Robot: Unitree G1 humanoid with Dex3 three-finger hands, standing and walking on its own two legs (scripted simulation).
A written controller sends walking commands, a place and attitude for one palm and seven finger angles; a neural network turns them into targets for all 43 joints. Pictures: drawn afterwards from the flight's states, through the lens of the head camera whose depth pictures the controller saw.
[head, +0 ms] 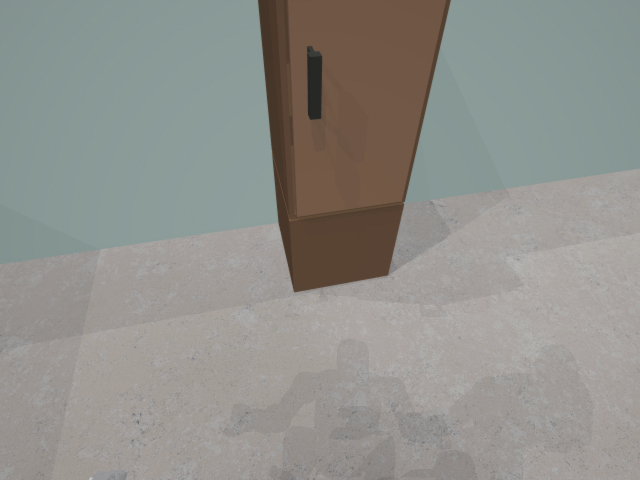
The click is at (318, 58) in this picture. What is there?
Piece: cupboard door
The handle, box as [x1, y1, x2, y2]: [307, 46, 321, 119]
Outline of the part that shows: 307,46 308,115 310,119 320,118 321,55 319,51 315,52 311,46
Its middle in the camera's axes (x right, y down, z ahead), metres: -0.02 -0.35 +0.87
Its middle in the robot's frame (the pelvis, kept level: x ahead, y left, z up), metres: +0.89 +0.07 +0.09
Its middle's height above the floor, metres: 0.86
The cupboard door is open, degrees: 0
